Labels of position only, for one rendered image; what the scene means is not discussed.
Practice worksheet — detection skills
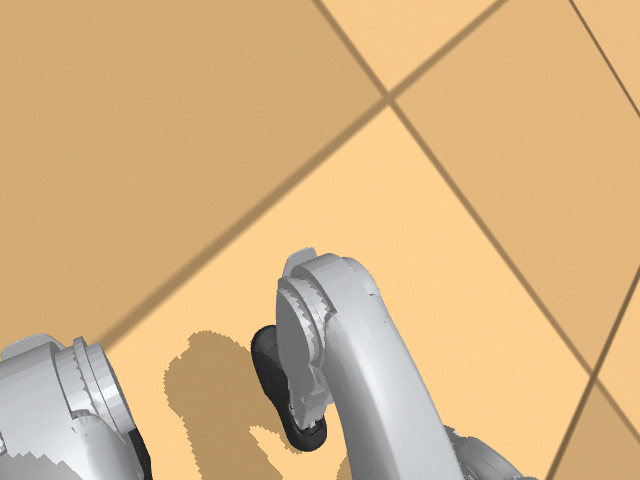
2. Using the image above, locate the left robot foot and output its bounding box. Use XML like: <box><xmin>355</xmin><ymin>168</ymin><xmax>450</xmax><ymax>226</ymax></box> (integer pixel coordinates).
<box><xmin>128</xmin><ymin>424</ymin><xmax>153</xmax><ymax>480</ymax></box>

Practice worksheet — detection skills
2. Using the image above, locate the right robot hand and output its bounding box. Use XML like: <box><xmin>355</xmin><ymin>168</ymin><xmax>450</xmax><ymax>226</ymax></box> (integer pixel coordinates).
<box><xmin>444</xmin><ymin>425</ymin><xmax>524</xmax><ymax>480</ymax></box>

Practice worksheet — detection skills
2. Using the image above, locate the right robot foot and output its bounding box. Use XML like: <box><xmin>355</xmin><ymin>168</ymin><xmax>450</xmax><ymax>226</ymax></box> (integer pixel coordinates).
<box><xmin>251</xmin><ymin>325</ymin><xmax>327</xmax><ymax>452</ymax></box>

